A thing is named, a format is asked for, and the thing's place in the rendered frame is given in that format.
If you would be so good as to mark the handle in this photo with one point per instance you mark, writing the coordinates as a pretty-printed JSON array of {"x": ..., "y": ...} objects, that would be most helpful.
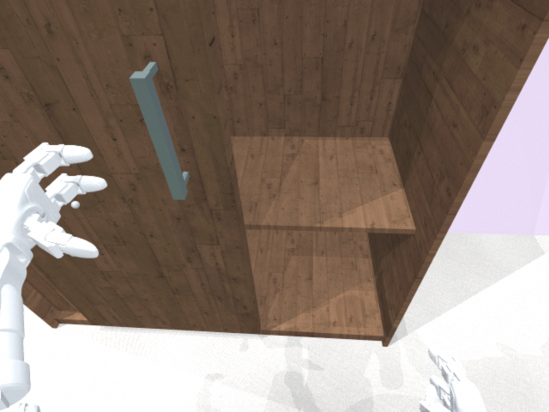
[{"x": 149, "y": 103}]

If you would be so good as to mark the right robot hand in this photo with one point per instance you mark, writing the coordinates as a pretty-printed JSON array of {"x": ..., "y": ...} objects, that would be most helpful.
[{"x": 460, "y": 396}]

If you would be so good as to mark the wardrobe door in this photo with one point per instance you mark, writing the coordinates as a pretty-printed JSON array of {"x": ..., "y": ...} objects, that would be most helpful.
[
  {"x": 65, "y": 68},
  {"x": 47, "y": 290}
]

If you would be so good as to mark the left robot forearm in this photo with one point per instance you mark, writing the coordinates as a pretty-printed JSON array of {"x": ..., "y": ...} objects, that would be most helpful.
[{"x": 15, "y": 256}]

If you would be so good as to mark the left robot hand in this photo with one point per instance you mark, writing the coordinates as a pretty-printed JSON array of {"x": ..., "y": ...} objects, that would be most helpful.
[{"x": 21, "y": 197}]

